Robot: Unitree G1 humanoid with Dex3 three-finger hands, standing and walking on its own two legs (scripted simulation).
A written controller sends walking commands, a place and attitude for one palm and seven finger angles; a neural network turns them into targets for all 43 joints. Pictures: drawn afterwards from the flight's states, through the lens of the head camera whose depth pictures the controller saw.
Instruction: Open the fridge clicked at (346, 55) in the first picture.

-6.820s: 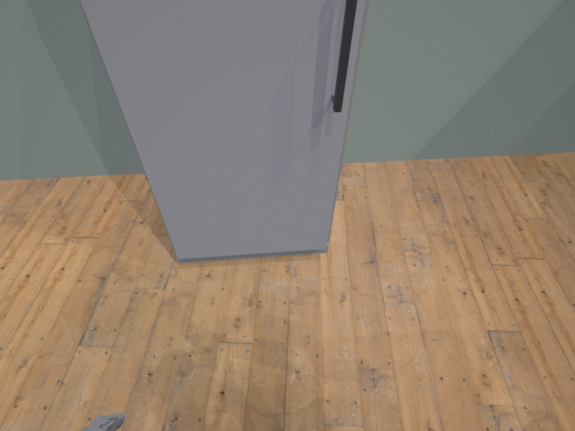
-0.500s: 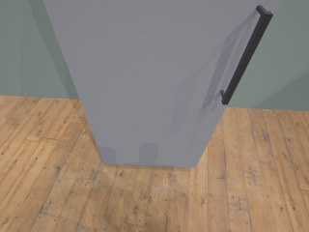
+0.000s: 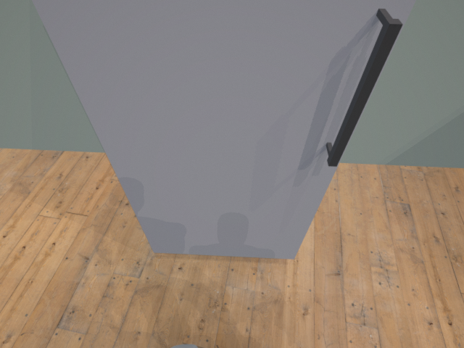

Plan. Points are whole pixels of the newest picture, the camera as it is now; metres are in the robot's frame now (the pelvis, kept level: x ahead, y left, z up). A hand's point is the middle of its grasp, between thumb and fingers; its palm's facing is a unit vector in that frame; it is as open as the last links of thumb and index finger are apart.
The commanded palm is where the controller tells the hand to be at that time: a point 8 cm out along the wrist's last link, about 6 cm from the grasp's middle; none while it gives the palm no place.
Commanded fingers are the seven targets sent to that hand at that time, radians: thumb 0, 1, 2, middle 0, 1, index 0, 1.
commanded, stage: shuffle to correct the standing spot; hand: right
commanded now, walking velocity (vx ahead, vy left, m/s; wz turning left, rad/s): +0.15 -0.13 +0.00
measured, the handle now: (353, 101) +0.53 -0.19 +0.15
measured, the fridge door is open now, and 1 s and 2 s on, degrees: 0 0 0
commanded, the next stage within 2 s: come to a stop and stand still in 0.08 s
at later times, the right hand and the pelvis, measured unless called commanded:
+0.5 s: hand out of the picture +0.06 -0.20 -0.19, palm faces +0.11 +0.98 -0.15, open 7.4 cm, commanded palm none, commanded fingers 0.00 -0.90 -0.90 0.20 0.30 0.20 0.30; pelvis +0.07 -0.04 +0.00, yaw -2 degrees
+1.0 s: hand out of the picture +0.10 -0.17 -0.16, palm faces +0.04 +0.97 -0.25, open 7.4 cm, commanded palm none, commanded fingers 0.00 -0.90 -0.90 0.20 0.30 0.20 0.30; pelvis +0.05 +0.01 -0.01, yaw -1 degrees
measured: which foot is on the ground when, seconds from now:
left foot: up 0.00-0.06, down 0.08-0.44, up 0.46-0.72, down 0.74-1.00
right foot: down 0.00-0.10, up 0.12-0.38, down 0.40-0.74, up 0.76-0.98, down 1.00-1.00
